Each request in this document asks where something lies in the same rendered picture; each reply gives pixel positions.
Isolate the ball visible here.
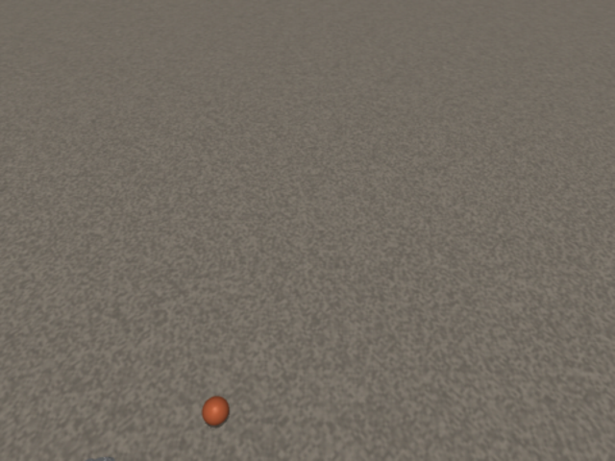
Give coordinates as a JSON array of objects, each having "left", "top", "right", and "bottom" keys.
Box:
[{"left": 202, "top": 396, "right": 229, "bottom": 425}]

